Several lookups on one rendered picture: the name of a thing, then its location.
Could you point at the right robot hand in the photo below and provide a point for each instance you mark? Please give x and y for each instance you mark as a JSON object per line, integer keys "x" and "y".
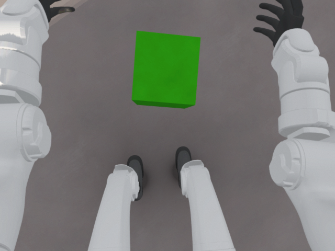
{"x": 289, "y": 18}

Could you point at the right robot upper arm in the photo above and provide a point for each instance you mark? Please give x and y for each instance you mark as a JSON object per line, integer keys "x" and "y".
{"x": 306, "y": 170}

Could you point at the left robot upper arm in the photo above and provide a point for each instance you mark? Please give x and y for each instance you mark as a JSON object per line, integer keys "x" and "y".
{"x": 24, "y": 138}

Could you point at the robot left thigh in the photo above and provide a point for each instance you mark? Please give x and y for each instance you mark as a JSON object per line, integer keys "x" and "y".
{"x": 111, "y": 230}

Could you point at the right robot forearm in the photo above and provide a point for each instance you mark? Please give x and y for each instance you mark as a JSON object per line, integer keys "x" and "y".
{"x": 304, "y": 88}

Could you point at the left robot forearm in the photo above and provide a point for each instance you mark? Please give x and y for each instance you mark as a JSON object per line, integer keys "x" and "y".
{"x": 23, "y": 30}

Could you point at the right robot shin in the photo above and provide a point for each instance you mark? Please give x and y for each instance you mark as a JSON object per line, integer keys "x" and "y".
{"x": 195, "y": 162}

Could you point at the carton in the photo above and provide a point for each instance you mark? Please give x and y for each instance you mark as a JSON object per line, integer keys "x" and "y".
{"x": 165, "y": 70}

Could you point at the left robot hand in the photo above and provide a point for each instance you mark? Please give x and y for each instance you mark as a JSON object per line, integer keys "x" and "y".
{"x": 51, "y": 12}

